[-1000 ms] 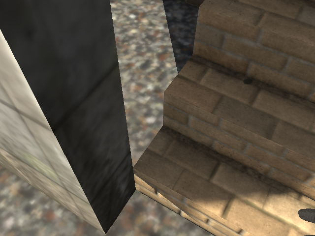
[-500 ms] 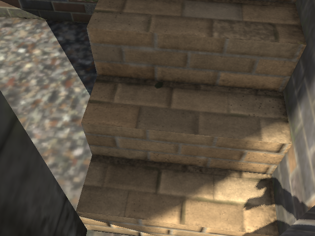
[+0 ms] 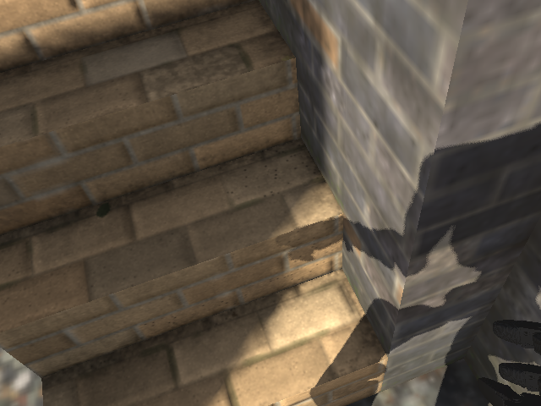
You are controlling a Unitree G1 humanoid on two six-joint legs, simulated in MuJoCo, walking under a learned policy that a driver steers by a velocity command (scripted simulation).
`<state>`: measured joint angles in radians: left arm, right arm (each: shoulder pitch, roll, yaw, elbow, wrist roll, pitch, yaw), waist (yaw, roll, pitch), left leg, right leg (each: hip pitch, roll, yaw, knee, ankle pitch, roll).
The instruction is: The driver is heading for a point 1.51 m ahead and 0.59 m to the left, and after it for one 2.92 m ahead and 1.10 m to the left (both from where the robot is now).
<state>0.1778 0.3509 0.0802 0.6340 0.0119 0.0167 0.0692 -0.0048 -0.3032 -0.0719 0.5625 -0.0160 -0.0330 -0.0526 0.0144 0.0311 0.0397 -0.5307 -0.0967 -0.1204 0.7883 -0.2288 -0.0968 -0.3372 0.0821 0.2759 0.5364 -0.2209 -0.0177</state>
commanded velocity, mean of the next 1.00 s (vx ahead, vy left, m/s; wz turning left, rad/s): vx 0.53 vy -0.05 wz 0.63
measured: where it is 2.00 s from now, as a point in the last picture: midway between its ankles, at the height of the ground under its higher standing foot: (84, 271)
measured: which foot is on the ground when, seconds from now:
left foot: up 0.00-0.08, down 0.10-0.36, up 0.38-0.56, down 0.58-1.00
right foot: down 0.00-0.58, up 0.60-1.00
